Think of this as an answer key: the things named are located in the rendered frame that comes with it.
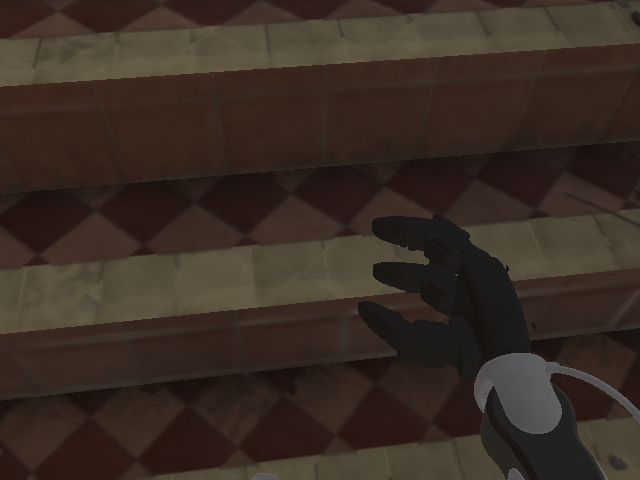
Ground robot right hand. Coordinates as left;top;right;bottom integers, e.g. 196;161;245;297
358;214;536;380

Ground robot right forearm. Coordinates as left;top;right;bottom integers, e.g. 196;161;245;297
474;353;608;480

